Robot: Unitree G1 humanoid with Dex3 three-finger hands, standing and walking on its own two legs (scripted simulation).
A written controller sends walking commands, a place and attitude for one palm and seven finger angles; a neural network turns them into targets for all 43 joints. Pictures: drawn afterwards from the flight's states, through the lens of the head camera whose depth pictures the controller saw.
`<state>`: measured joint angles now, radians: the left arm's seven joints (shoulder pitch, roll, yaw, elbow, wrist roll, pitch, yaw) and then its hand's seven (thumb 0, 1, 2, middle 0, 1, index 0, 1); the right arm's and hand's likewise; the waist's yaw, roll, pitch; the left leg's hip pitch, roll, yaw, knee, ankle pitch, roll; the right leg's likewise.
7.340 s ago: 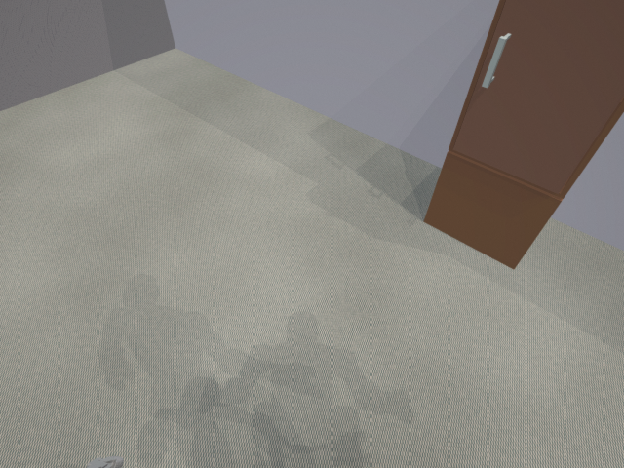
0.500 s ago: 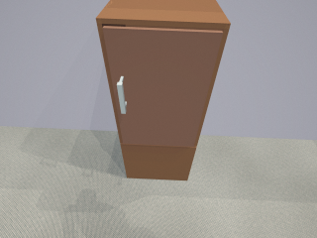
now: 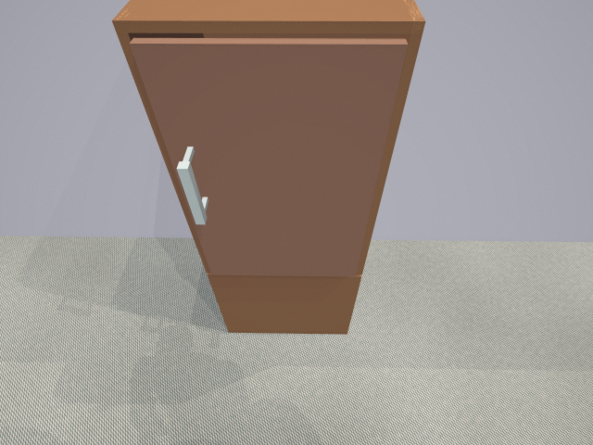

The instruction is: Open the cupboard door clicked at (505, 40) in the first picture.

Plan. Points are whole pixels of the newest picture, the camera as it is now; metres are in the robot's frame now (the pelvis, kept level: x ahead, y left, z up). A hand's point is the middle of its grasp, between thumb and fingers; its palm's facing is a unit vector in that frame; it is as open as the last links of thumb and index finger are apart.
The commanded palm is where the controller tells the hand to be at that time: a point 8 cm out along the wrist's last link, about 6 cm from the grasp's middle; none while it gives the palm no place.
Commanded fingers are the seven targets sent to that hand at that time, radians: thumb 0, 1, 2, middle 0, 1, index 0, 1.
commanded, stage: come to a stop and stand still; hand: left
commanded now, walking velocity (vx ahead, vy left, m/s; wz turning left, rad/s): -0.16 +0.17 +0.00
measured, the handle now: (195, 187) +0.53 +0.20 +0.02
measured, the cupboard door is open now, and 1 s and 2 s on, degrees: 0 0 0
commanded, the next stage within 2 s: look again from close up in 0.92 s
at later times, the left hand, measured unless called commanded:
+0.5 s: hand out of the picture -0.04 +0.21 -0.16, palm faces +0.06 -0.98 -0.20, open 7.3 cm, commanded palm none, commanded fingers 0.00 0.90 0.90 -0.20 -0.30 -0.20 -0.30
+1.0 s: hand out of the picture -0.12 +0.17 -0.16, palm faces +0.04 -0.99 -0.14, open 7.4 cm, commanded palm none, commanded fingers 0.00 0.90 0.90 -0.20 -0.30 -0.20 -0.30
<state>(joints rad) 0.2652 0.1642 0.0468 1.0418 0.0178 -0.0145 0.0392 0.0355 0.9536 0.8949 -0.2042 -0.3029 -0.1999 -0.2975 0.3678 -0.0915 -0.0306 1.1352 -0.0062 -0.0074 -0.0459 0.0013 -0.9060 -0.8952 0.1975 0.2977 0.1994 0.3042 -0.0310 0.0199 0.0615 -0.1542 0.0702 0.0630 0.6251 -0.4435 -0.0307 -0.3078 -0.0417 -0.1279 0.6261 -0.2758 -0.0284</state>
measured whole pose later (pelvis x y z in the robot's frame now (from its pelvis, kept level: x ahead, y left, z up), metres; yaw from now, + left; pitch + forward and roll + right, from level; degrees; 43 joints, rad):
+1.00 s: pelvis -0.08 +0.03 +0.02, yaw +0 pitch -2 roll +0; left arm 0.37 0.10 0.01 1.11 0.02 0.00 0.04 0.00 0.91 0.90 -0.20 -0.30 -0.20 -0.30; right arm 0.37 -0.10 -0.03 1.16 -0.02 0.02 -0.02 0.00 -0.91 -0.90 0.19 0.30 0.20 0.30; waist -0.02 -0.01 0.01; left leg -0.26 0.01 0.11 0.43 -0.15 0.04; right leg -0.21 -0.02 -0.04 0.45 -0.21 0.01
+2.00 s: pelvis -0.01 +0.01 +0.00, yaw +0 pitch +1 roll -1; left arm 0.40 0.13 0.01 1.09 0.02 -0.03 0.02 0.00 0.91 0.90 -0.20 -0.30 -0.20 -0.30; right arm 0.31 -0.14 -0.01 1.10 -0.02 -0.02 -0.01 0.01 -0.91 -0.90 0.19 0.30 0.20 0.30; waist 0.00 -0.01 0.01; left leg -0.27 0.04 0.08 0.62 -0.35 0.01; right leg -0.18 0.01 -0.05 0.56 -0.39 -0.02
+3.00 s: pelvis -0.09 +0.03 +0.01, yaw +0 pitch -2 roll -1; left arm 0.37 0.21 0.01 0.99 0.02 0.02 0.03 0.01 0.91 0.90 -0.20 -0.30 -0.20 -0.30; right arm 0.30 -0.19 -0.03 1.01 -0.02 0.02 0.00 0.01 -0.91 -0.90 0.20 0.30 0.20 0.30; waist 0.00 -0.01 -0.01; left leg -0.30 0.01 0.10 0.51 -0.17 0.05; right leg -0.23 -0.03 -0.08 0.50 -0.23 0.00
